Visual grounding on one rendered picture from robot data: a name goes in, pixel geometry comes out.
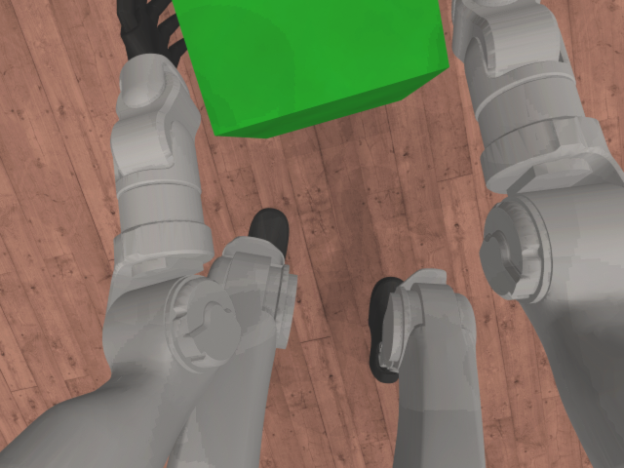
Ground left robot thigh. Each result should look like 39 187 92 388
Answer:
167 252 297 468

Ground robot left upper arm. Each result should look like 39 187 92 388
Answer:
0 274 241 468

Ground robot right upper arm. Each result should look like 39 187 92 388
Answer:
479 183 624 468

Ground carton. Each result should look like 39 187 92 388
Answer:
172 0 449 138

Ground robot right foot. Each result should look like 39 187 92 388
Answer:
369 277 404 383

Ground left robot forearm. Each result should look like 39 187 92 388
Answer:
104 54 215 320

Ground right robot forearm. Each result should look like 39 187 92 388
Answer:
451 0 624 197

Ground robot left hand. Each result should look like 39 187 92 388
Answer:
117 0 187 68

